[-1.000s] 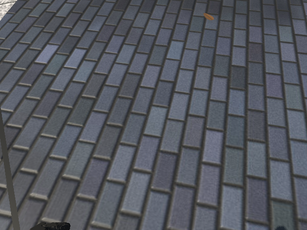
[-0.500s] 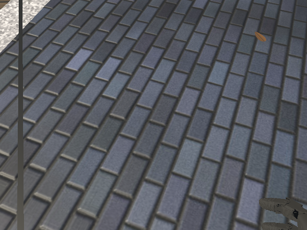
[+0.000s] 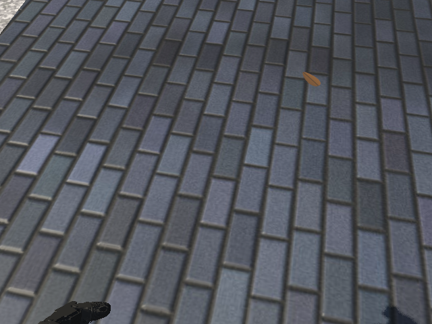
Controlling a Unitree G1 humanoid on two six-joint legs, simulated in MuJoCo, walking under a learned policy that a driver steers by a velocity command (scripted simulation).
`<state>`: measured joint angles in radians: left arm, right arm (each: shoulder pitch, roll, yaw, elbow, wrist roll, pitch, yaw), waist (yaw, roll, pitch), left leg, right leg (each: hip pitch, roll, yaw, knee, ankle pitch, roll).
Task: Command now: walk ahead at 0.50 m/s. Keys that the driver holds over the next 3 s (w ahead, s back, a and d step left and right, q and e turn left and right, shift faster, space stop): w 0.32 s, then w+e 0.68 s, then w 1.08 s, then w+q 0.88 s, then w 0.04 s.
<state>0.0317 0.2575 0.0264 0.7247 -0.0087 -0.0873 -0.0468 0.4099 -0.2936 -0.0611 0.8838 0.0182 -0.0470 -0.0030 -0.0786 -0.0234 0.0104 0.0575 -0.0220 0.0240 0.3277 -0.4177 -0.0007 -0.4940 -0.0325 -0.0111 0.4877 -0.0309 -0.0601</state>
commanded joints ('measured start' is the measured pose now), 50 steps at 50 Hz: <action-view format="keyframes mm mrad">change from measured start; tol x32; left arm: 1 371 291 97 30 24 -9 19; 50 31 101 67 -89 -10 67 -8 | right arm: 1 37 -64 2 -87 -18 -14 -6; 21 -456 -45 4 -205 -4 -47 32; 28 26 -263 -72 -93 -25 -50 19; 50 -152 -201 -70 -20 11 -12 -15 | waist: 1 180 -83 -325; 21 154 -31 65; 28 -5 383 -404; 50 62 99 39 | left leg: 1 -434 83 0 642 508 50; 3 -801 20 -149 982 -138 30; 22 -638 92 -74 175 447 2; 26 -162 90 -63 142 375 74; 28 357 456 -690 28 110 258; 35 -195 290 -157 -181 298 165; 50 49 327 187 -12 901 113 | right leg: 1 760 -247 337 27 -13 -185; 2 918 -367 707 -124 -188 -288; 9 326 -203 257 -329 -20 -188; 22 457 -204 166 -284 23 -127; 26 373 -120 139 66 187 -56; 28 -165 86 79 664 -574 31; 30 -282 -17 132 777 -445 18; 50 -67 -7 -79 159 -138 -38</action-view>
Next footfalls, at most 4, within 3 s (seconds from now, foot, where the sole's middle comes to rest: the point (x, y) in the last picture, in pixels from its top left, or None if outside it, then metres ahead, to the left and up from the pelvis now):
0.52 left None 0.45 0.14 -0.76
1.06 right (267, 258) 0.67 -0.18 -0.76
1.60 left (233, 166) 1.06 -0.12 -0.76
2.14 right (312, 129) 1.23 -0.46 -0.76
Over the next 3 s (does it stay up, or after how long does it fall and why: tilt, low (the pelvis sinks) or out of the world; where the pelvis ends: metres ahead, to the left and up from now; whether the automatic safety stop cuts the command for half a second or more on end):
stays up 1.57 -0.39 0.02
